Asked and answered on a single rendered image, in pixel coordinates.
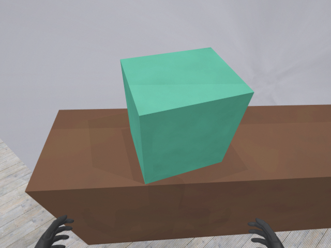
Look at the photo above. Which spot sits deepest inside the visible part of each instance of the robot left hand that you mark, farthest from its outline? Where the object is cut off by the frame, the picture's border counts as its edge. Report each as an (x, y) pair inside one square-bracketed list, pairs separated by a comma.
[(49, 236)]

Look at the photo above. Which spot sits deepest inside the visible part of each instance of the carton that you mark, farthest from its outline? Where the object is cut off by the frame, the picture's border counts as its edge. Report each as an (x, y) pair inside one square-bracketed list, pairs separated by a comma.
[(184, 109)]

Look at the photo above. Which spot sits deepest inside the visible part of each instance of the robot right hand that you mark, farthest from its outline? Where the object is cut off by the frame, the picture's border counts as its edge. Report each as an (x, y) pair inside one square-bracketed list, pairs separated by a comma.
[(271, 240)]

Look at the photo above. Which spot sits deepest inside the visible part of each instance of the pedestal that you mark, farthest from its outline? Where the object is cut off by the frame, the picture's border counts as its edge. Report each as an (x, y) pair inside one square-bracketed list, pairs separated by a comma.
[(277, 168)]

